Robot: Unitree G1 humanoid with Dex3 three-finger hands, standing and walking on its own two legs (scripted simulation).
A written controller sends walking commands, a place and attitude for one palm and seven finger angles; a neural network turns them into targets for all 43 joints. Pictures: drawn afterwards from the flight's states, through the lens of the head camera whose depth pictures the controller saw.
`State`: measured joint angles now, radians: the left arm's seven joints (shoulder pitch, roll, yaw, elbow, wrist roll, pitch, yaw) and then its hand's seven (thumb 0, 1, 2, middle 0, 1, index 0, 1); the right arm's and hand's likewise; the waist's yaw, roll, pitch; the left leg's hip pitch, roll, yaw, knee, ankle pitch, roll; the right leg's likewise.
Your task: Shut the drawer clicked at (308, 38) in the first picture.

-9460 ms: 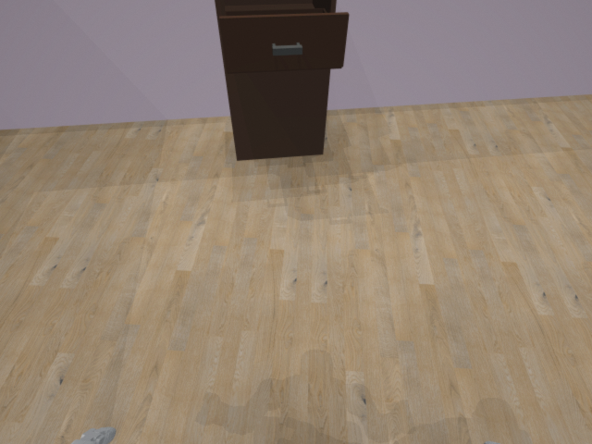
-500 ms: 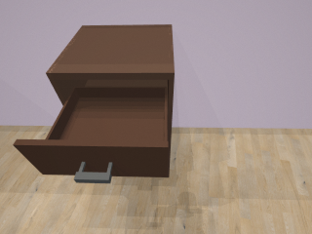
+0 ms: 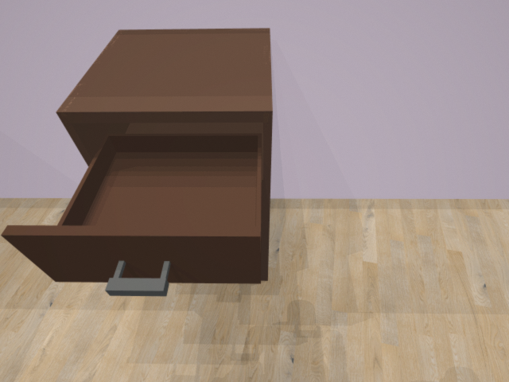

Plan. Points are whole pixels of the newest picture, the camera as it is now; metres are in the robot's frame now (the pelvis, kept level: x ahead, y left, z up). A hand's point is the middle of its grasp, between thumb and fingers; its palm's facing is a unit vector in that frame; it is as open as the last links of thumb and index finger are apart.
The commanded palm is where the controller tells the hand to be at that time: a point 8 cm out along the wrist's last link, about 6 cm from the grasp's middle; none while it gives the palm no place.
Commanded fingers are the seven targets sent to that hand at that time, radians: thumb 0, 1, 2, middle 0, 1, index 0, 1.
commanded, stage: look again from close up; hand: left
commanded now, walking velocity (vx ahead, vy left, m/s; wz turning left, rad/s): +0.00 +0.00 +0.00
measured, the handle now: (140, 276) +0.30 +0.23 -0.04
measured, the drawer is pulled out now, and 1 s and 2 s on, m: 0.30 0.30 0.30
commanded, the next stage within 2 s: raise the hand and make a fist in 0.18 s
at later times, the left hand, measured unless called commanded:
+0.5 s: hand (141, 348) +0.17 +0.18 -0.01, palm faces +0.23 -0.97 -0.07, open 6.9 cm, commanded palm +0.08 +0.22 -0.05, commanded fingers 0.00 0.90 0.90 -0.44 -0.56 -0.44 -0.56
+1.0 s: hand (135, 373) +0.14 +0.18 -0.02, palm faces +0.02 -1.00 -0.02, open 4.4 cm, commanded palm +0.09 +0.24 -0.01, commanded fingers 0.00 0.90 0.90 -0.94 -1.10 -0.94 -1.10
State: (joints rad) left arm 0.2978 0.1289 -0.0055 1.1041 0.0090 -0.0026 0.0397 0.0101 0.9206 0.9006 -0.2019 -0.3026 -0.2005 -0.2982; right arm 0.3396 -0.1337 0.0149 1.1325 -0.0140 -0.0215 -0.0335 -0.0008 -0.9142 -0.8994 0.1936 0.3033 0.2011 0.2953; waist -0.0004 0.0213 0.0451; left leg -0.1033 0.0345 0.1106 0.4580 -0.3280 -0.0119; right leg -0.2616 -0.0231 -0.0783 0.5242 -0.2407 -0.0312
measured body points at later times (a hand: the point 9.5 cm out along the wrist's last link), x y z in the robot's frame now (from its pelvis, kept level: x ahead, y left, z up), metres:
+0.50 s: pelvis -0.02 +0.00 -0.02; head -0.01 -0.02 +0.43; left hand +0.15 +0.23 +0.00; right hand +0.11 -0.27 -0.12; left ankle -0.05 +0.12 -0.74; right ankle +0.03 -0.10 -0.74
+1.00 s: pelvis -0.04 +0.02 -0.07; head +0.01 +0.02 +0.37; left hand +0.13 +0.24 -0.01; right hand +0.17 -0.15 -0.15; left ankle -0.05 +0.12 -0.74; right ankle +0.03 -0.10 -0.74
